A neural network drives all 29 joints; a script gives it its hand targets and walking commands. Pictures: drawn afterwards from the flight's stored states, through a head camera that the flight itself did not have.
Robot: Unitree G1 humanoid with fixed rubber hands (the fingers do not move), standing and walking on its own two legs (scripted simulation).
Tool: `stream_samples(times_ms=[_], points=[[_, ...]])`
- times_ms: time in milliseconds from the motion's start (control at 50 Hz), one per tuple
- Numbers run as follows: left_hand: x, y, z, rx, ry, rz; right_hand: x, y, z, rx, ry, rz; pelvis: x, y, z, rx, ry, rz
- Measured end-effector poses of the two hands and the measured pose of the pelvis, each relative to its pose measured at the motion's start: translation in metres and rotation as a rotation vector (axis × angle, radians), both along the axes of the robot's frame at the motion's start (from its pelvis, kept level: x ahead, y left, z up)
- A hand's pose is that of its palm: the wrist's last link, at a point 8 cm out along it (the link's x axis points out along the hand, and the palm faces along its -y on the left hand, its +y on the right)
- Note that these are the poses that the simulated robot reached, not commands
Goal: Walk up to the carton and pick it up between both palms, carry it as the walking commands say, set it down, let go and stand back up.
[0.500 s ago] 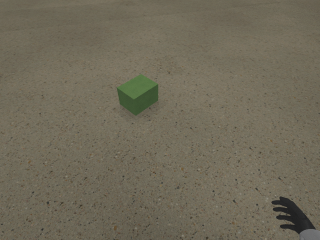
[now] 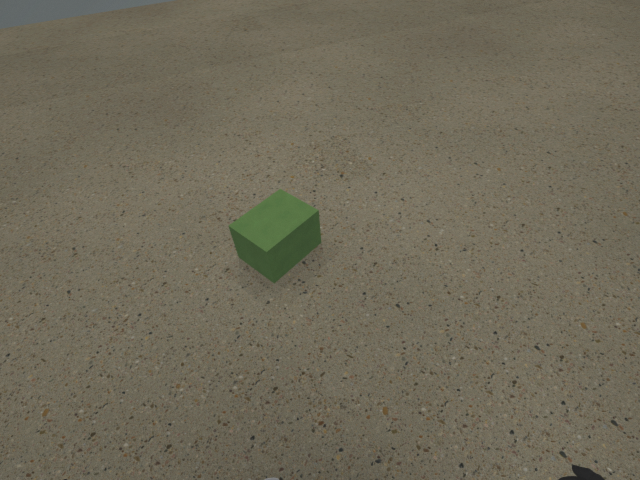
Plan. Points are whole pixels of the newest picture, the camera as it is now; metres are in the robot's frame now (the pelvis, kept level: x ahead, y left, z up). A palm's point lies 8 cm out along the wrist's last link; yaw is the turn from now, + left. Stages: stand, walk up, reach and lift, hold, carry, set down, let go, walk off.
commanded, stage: walk up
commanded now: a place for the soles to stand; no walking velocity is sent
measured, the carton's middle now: (277, 234) +1.18 +0.23 -0.67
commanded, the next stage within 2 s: none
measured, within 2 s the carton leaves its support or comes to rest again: neither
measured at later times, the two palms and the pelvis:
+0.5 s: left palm (89, 354) +0.35 +0.39 -0.07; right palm (541, 400) +0.26 -0.28 -0.09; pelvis +0.23 +0.07 -0.01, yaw -3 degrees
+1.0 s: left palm (83, 289) +0.50 +0.47 -0.09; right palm (452, 262) +0.50 -0.22 -0.07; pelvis +0.42 +0.13 -0.01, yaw -3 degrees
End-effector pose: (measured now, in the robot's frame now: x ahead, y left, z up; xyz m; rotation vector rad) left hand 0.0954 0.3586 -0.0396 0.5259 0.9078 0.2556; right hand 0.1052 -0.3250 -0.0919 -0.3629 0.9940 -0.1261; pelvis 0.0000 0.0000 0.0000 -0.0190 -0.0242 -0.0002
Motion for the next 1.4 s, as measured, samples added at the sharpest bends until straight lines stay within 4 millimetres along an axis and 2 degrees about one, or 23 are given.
stream_samples(times_ms=[100, 160, 200, 240, 320, 440, 500, 540, 600, 700, 780, 840, 880, 960, 1060, 1120, 1180, 1300, 1360, 1400], points=[[0.001, 0.032, -0.012, -0.010, 0.086, 0.068, 0.092, 0.023, 0.020, -0.010, -0.080, 0.058, 0.049, 0.021, 0.000, -0.006, -0.002, -0.002], [0.016, 0.053, -0.031, -0.021, 0.132, 0.081, 0.140, 0.036, 0.029, -0.048, -0.140, 0.069, 0.083, 0.041, -0.010, -0.005, -0.001, -0.007], [0.035, 0.059, -0.043, -0.038, 0.157, 0.080, 0.158, 0.041, 0.032, -0.079, -0.171, 0.052, 0.101, 0.052, -0.015, 0.003, -0.002, -0.014], [0.060, 0.057, -0.050, -0.062, 0.167, 0.065, 0.163, 0.044, 0.036, -0.091, -0.167, 0.016, 0.117, 0.058, -0.012, 0.009, 0.001, -0.022], [0.116, 0.048, -0.053, -0.105, 0.170, 0.006, 0.156, 0.046, 0.038, -0.107, -0.104, -0.053, 0.151, 0.065, -0.003, 0.023, 0.011, -0.033], [0.209, 0.037, -0.042, -0.107, 0.136, -0.075, 0.145, 0.043, 0.022, -0.089, 0.014, -0.134, 0.203, 0.069, 0.000, 0.032, 0.014, -0.045], [0.259, 0.035, -0.035, -0.078, 0.079, -0.102, 0.155, 0.040, 0.006, -0.068, 0.051, -0.154, 0.231, 0.065, -0.007, 0.031, 0.010, -0.047], [0.283, 0.039, -0.030, -0.047, 0.026, -0.100, 0.172, 0.043, -0.006, -0.054, 0.063, -0.145, 0.247, 0.064, -0.013, 0.020, 0.005, -0.042], [0.298, 0.052, -0.017, -0.018, -0.007, -0.062, 0.215, 0.056, -0.010, -0.034, 0.051, -0.104, 0.269, 0.067, -0.011, 0.006, 0.001, -0.029], [0.301, 0.081, -0.005, 0.015, 0.025, -0.006, 0.296, 0.077, -0.001, -0.013, -0.001, -0.020, 0.307, 0.080, -0.004, 0.002, 0.001, -0.017], [0.303, 0.108, -0.013, 0.011, 0.083, 0.031, 0.359, 0.095, 0.010, -0.021, -0.057, 0.021, 0.340, 0.098, -0.006, 0.003, -0.003, -0.019], [0.317, 0.128, -0.031, 0.005, 0.123, 0.039, 0.395, 0.104, 0.014, -0.062, -0.108, 0.025, 0.368, 0.117, -0.017, 0.011, -0.007, -0.028], [0.334, 0.130, -0.042, -0.012, 0.147, 0.040, 0.405, 0.108, 0.017, -0.084, -0.124, 0.002, 0.382, 0.125, -0.020, 0.016, -0.006, -0.036], [0.380, 0.119, -0.052, -0.066, 0.160, -0.006, 0.401, 0.110, 0.023, -0.104, -0.082, -0.070, 0.410, 0.131, -0.012, 0.027, -0.001, -0.048], [0.440, 0.104, -0.049, -0.097, 0.154, -0.066, 0.391, 0.106, 0.019, -0.104, 0.004, -0.127, 0.447, 0.133, -0.007, 0.029, 0.006, -0.060], [0.477, 0.101, -0.045, -0.075, 0.117, -0.089, 0.398, 0.102, 0.007, -0.089, 0.037, -0.145, 0.471, 0.130, -0.012, 0.025, 0.005, -0.062], [0.499, 0.111, -0.038, -0.036, 0.071, -0.077, 0.425, 0.108, -0.006, -0.072, 0.050, -0.132, 0.491, 0.129, -0.018, 0.012, 0.005, -0.059], [0.512, 0.143, -0.018, 0.010, 0.076, -0.017, 0.510, 0.136, -0.003, -0.038, -0.003, -0.043, 0.529, 0.143, -0.010, 0.007, 0.003, -0.049], [0.517, 0.161, -0.019, 0.010, 0.107, -0.002, 0.552, 0.151, 0.004, -0.035, -0.047, -0.017, 0.550, 0.156, -0.010, 0.013, 0.000, -0.052], [0.526, 0.173, -0.027, 0.007, 0.127, 0.002, 0.576, 0.159, 0.006, -0.055, -0.082, -0.010, 0.565, 0.167, -0.015, 0.018, -0.002, -0.060]])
